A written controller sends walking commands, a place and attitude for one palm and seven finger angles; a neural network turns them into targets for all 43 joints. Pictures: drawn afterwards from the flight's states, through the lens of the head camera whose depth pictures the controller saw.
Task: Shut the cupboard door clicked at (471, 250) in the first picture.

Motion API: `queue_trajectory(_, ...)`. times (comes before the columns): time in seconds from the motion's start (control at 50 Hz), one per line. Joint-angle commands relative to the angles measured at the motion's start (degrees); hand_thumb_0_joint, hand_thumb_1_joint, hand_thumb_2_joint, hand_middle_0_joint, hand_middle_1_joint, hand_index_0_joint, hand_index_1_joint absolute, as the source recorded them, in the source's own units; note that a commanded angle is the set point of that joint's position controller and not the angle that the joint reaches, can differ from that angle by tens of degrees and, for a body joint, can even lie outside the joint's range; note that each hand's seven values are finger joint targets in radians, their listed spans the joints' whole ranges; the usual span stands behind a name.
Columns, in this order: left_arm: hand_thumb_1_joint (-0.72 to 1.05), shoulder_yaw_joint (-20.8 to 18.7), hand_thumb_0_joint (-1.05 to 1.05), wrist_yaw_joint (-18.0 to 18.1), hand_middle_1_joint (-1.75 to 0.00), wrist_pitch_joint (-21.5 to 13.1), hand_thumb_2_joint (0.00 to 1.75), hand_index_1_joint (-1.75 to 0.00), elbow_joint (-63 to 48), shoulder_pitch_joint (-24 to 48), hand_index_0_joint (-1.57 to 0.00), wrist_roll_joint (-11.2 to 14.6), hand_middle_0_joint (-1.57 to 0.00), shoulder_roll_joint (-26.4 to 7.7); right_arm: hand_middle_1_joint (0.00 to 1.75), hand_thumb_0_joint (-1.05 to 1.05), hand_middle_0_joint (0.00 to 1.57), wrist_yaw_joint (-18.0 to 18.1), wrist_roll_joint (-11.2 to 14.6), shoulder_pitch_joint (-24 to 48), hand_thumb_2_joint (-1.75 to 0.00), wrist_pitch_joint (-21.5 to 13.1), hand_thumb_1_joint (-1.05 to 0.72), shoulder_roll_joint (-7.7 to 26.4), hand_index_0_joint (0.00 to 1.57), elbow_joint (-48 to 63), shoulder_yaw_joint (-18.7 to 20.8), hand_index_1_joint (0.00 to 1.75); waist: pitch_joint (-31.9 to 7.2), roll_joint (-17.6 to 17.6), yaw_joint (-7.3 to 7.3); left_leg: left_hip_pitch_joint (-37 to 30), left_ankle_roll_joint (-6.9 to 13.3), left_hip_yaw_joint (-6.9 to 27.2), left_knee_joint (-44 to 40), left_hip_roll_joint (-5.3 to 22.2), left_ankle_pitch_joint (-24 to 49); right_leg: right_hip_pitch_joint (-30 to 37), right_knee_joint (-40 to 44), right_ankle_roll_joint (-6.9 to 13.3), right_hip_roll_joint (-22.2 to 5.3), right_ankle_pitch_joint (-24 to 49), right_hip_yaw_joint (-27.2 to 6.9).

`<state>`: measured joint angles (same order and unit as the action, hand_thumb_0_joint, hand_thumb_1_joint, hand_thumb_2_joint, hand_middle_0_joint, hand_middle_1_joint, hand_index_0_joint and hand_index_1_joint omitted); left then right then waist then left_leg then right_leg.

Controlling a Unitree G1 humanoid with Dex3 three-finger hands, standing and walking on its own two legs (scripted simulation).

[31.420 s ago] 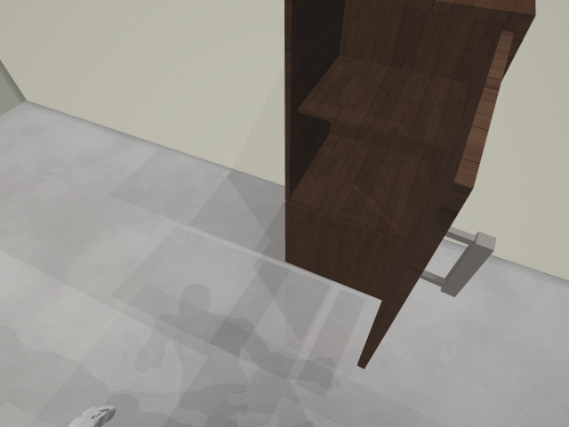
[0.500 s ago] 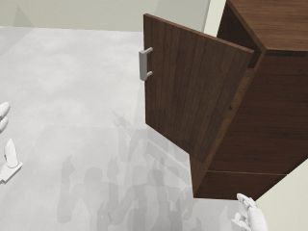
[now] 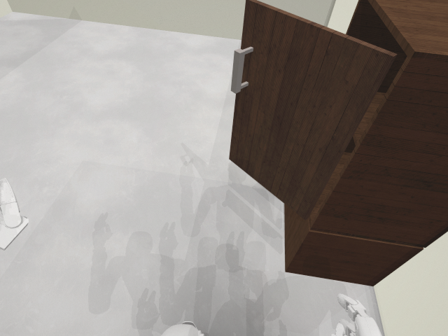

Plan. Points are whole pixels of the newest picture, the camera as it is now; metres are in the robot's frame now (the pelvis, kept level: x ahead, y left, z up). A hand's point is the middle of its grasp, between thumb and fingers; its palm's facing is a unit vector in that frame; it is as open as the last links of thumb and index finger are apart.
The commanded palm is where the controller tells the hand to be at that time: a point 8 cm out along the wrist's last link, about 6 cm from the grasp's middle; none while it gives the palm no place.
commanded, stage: step back with the hand held close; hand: left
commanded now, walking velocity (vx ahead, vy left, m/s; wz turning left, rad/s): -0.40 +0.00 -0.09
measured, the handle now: (242, 70) +0.79 +0.00 +0.09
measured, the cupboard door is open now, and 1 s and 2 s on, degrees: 51 51 51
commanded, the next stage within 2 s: stop stepping back and stand still in 0.30 s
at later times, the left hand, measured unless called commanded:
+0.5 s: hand out of the picture +0.10 +0.27 +0.21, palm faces +0.34 -0.88 -0.33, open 7.4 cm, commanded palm +0.06 +0.32 +0.20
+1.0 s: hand out of the picture +0.01 +0.33 +0.19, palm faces +0.26 -0.89 -0.38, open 7.4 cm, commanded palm -0.06 +0.38 +0.20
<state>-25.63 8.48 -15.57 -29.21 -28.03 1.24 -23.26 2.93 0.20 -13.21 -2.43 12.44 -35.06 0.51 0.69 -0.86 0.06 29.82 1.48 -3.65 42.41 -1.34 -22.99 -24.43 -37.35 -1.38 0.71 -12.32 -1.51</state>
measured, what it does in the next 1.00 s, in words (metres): walks backwards: right foot, then left foot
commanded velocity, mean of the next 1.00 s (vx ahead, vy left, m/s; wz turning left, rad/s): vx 0.03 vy -0.08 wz -0.04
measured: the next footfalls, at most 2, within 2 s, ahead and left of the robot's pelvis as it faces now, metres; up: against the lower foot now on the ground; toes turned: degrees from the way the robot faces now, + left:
right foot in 0.38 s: -0.18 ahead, -0.11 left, +0.00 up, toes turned -5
left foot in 0.50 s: +0.06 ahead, +0.08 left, +0.00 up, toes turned -3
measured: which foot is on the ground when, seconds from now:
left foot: down 0.00-0.38, up 0.40-0.48, down 0.50-0.64, up 0.66-0.82, down 0.84-1.00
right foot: down 0.00-0.08, up 0.10-0.36, down 0.38-0.84, up 0.86-1.00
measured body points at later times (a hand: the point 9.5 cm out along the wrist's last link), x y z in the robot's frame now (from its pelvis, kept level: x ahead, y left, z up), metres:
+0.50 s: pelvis -0.12 +0.04 +0.00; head -0.14 +0.08 +0.45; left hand +0.08 +0.32 +0.23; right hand +0.04 -0.19 -0.05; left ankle +0.02 +0.08 -0.71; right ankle -0.22 -0.11 -0.71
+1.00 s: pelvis -0.25 +0.11 +0.02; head -0.27 +0.15 +0.46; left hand -0.01 +0.37 +0.21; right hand -0.17 -0.14 -0.06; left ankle -0.15 +0.20 -0.71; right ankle -0.25 +0.00 -0.66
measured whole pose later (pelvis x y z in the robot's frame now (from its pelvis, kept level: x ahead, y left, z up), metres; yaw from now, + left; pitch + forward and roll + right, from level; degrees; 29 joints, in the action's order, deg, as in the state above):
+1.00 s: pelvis -0.25 +0.11 +0.02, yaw -10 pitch -3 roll -2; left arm -24.9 8.7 -8.7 -28.9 -29.5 1.9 -25.3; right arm 2.2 -0.2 -15.3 -3.8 7.3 -38.4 -0.5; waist -2.4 -3.9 -4.5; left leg 19.5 0.7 -2.4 33.7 3.2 -12.7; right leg -26.2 -58.3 0.9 2.5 -22.1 2.6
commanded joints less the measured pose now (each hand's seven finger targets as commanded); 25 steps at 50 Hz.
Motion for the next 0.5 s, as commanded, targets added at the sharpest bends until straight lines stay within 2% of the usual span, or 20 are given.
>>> queue_trajectory(0.0, 0.9, -6.9, 0.0, 2.1, -0.3, -2.8, 0.9, -0.3, -12.5, 3.8, -0.2, 0.9, -0.2, -13.1, 0.3, 0.0, 0.2, 0.3, 0.4, 4.3, -0.9, -2.5, -0.9, 6.5, 0.2, 8.8, 2.7, 0.3, -6.0, -4.8, -2.06, -9.9, 0.4, 7.6, -6.9, 3.9, -2.5, -6.6, 15.5, 5.5, -10.2, -12.5, -12.1)
queue_trajectory(0.02, 0.9, -7.6, 0.0, 2.2, -0.3, -3.3, 0.9, -0.3, -13.8, 3.1, -0.2, 0.9, -0.2, -13.6, 0.3, 0.0, 0.2, 0.7, 0.5, 4.8, -0.9, -2.9, -0.9, 7.2, 0.2, 9.4, 2.6, 0.3, -5.5, 0.9, -2.09, -7.6, 2.0, 11.1, -13.8, 6.7, -7.1, -5.9, 10.5, 3.5, -5.7, -14.7, -7.8)
queue_trajectory(0.06, 0.9, -10.2, 0.0, 2.1, -0.3, -4.2, 0.9, -0.3, -15.2, 2.4, -0.2, 0.2, -0.2, -13.2, 0.3, 0.0, 0.2, 1.8, 0.1, 7.8, -0.9, -4.6, -0.9, 8.8, 0.2, 10.4, 2.9, 0.3, -7.1, 20.2, -0.28, 13.4, 7.4, 26.6, -34.6, 20.6, -24.2, 14.4, -16.8, 0.0, 5.3, -9.5, 1.1)
queue_trajectory(0.08, 0.9, -12.1, 0.0, 1.9, -0.3, -4.1, 0.9, -0.3, -16.7, 3.2, -0.2, 1.0, -0.2, -15.1, 0.3, 0.0, 0.2, 1.8, -0.6, 7.6, -0.9, -5.4, -0.9, 7.5, 0.2, 9.7, 3.4, 0.3, -9.9, 17.3, -0.24, 12.0, 7.1, 25.8, -35.7, 22.8, -18.4, 15.5, -25.5, 0.3, 5.3, -12.9, 0.0)
queue_trajectory(0.1, 0.9, -12.1, 0.0, 1.5, -0.3, -4.8, 0.9, -0.3, -19.5, 5.4, -0.2, 1.3, -0.2, -15.5, 0.3, 0.0, 0.2, 1.3, -0.4, 7.7, -0.9, -6.4, -0.9, 7.3, 0.2, 8.9, 4.0, 0.3, -11.8, 12.8, -0.04, 6.1, 6.1, 22.1, -33.4, 22.0, -13.8, 12.3, -29.1, 0.4, 5.9, -15.6, -0.3)
queue_trajectory(0.14, 0.9, -10.5, 0.0, 1.3, -0.3, -4.3, 0.9, -0.3, -13.4, 0.0, -0.2, 2.5, -0.2, -12.4, 0.3, 0.0, 0.2, 0.2, 0.0, 7.8, -0.9, -7.6, -0.9, 7.4, 0.2, 7.6, 4.8, 0.3, -12.0, 13.8, 0.74, 0.0, 3.5, 13.5, -31.0, 20.2, -10.6, 8.9, -27.6, 0.7, 5.3, -17.6, 2.2)
queue_trajectory(0.16, 0.9, -9.3, 0.0, 1.1, -0.3, -3.9, 0.9, -0.3, -11.7, -0.8, -0.2, 2.6, -0.2, -11.1, 0.3, 0.0, 0.2, 0.0, 0.2, 8.0, -0.9, -8.0, -0.9, 7.4, 0.2, 7.7, 4.8, 0.3, -11.2, 15.1, 0.68, -0.1, 2.6, 11.8, -31.5, 20.0, -11.4, 9.8, -24.5, 0.6, 4.7, -17.8, 3.3)
queue_trajectory(0.2, 0.9, -6.4, 0.0, 0.7, -0.3, -3.5, 0.9, -0.3, -11.9, 0.6, -0.2, 3.5, -0.2, -9.8, 0.3, 0.0, 0.2, -0.2, -0.1, 7.1, -0.9, -8.3, -0.9, 6.4, 0.2, 6.6, 3.3, 0.3, -9.3, 13.5, 0.36, -3.4, 0.5, 11.3, -35.3, 19.1, -10.9, 10.1, -15.0, 1.2, 5.2, -20.8, 5.4)
queue_trajectory(0.24, 0.9, -4.5, 0.0, 0.3, -0.3, -3.1, 0.9, -0.3, -12.6, 4.5, -0.2, 3.8, -0.2, -9.6, 0.3, 0.0, 0.2, -0.2, -0.5, 6.8, -0.9, -8.5, -0.9, 6.5, 0.2, 5.7, 2.8, 0.3, -10.1, 14.8, 0.27, -7.7, -2.3, 10.2, -37.8, 19.0, -10.4, 11.7, -4.8, 2.0, 5.9, -22.8, 6.5)
queue_trajectory(0.28, 0.9, -3.8, 0.0, 0.1, -0.3, -3.5, 0.9, -0.3, -13.1, 7.0, -0.2, 3.8, -0.2, -9.7, 0.3, 0.0, 0.2, -0.5, -1.0, 6.4, -0.9, -8.2, -0.9, 6.0, 0.2, 4.8, 2.8, 0.3, -12.4, 15.5, 0.29, -14.4, -5.4, 8.3, -35.5, 18.1, -5.2, 12.5, 8.9, 3.1, 4.4, -21.5, 5.7)
queue_trajectory(0.3, 0.9, -3.9, 0.0, 0.0, -0.3, -3.9, 0.9, -0.3, -13.9, 7.8, -0.2, 3.6, -0.2, -10.5, 0.3, 0.0, 0.2, -0.8, -1.1, 6.1, -0.9, -7.8, -0.9, 5.8, 0.2, 4.2, 2.9, 0.3, -13.6, 12.7, 0.34, -17.8, -7.6, 6.1, -30.8, 16.3, -1.8, 11.7, 16.0, 4.3, 2.4, -18.8, 3.5)
queue_trajectory(0.32, 0.9, -4.6, 0.0, 0.1, -0.3, -4.3, 0.9, -0.3, -14.6, 7.9, -0.2, 3.3, -0.2, -12.0, 0.3, 0.0, 0.2, -0.9, -1.2, 5.7, -0.9, -7.1, -0.9, 5.2, 0.2, 3.9, 2.7, 0.3, -12.8, 6.9, 0.19, -20.5, -8.1, 2.2, -21.5, 12.9, 4.0, 7.7, 23.2, 6.1, -2.0, -16.1, -2.3)
queue_trajectory(0.34, 0.9, -6.1, 0.0, 0.6, -0.3, -4.7, 0.9, -0.3, -15.4, 9.1, -0.2, 2.8, -0.2, -14.4, 0.3, 0.0, 0.2, -0.8, -1.0, 5.6, -0.9, -6.4, -0.9, 4.4, 0.2, 3.3, 2.4, 0.3, -11.9, -1.7, 0.2, -25.3, -7.5, -2.2, -6.8, 8.6, 9.5, -1.0, 27.1, 8.9, -9.9, -10.0, -10.7)
queue_trajectory(0.36, 0.9, -7.9, 0.0, 1.7, -0.3, -4.8, 0.9, -0.3, -17.1, 11.5, -0.2, 2.2, -0.2, -17.1, 0.3, 0.0, 0.2, -0.6, -1.6, 5.9, -0.9, -6.4, -0.9, 3.8, 0.2, 2.2, 1.9, 0.3, -13.5, -6.1, -0.15, -24.3, -7.1, -1.1, 1.7, 5.2, 6.2, -3.8, 27.5, 11.6, -17.8, 3.5, -16.1)
queue_trajectory(0.38, 0.9, -6.2, 0.0, 1.4, -0.3, -4.0, 0.9, -0.3, -15.7, 13.4, -0.2, 1.9, -0.2, -16.1, 0.3, 0.0, 0.2, -0.4, -1.4, 7.7, -0.9, -6.8, -0.9, 3.8, 0.2, 3.6, 1.6, 0.3, -11.8, -7.7, 0.74, -18.7, -6.2, 0.2, 5.2, 3.6, 2.2, -1.9, 23.3, 11.7, -19.2, 10.3, -13.6)
queue_trajectory(0.4, 0.9, -4.2, 0.0, 0.4, -0.3, -2.2, 0.9, -0.3, -12.1, 11.3, -0.2, 1.9, -0.2, -14.1, 0.3, 0.0, 0.2, 0.3, 0.0, 6.6, -0.9, -6.5, -0.9, 4.1, 0.2, 4.1, 2.4, 0.3, -8.9, -12.3, -0.64, -16.1, -4.7, 2.7, 6.6, 2.7, 4.4, -1.1, 18.5, 10.5, -15.6, 12.2, -9.2)
queue_trajectory(0.42, 0.9, -3.8, 0.0, 0.1, -0.3, -0.3, 0.9, -0.3, -10.5, 10.6, -0.2, 2.2, -0.2, -12.8, 0.3, 0.0, 0.2, 0.8, 0.7, 6.0, -0.9, -5.9, -0.9, 4.8, 0.2, 4.9, 2.1, 0.3, -6.4, -8.0, -2.52, -17.2, -3.6, 3.9, 0.5, 4.1, 9.2, -1.2, 13.7, 7.8, -12.6, 11.6, -5.0)
queue_trajectory(0.44, 0.9, -4.8, 0.0, -0.2, -0.3, 1.1, 0.9, -0.3, -9.8, 9.7, -0.2, 2.4, -0.2, -13.2, 0.3, 0.0, 0.2, 1.4, 0.7, 5.8, -0.9, -5.3, -0.9, 5.8, 0.2, 5.4, 1.8, 0.3, -4.8, 2.7, -2.8, -19.9, -2.7, 5.4, -9.2, 4.8, 15.0, -3.8, 8.6, 4.1, -6.8, 2.8, -0.3)
queue_trajectory(0.46, 0.9, -6.2, 0.0, -0.5, -0.3, 2.4, 0.9, -0.3, -9.8, 9.1, -0.2, 2.8, -0.2, -14.0, 0.3, 0.0, 0.2, 1.8, 0.8, 6.6, -0.9, -5.5, -0.9, 7.3, 0.2, 6.2, 2.2, 0.3, -4.0, 12.8, -1.63, -16.8, -1.6, 11.9, -19.7, 8.4, 9.8, -1.3, 4.0, 1.4, -0.5, -10.5, 3.9)
queue_trajectory(0.48, 0.9, -4.9, 0.0, -0.5, -0.3, 2.4, 0.9, -0.3, -8.8, 8.8, -0.2, 2.8, -0.2, -11.5, 0.3, 0.0, 0.2, 2.0, 1.0, 7.5, -0.9, -6.0, -0.9, 7.2, 0.2, 7.8, 1.6, 0.3, -1.9, 17.8, -1.07, -8.9, 0.5, 19.7, -30.1, 13.2, -3.9, 5.0, 1.5, 0.7, 4.1, -15.7, 3.2)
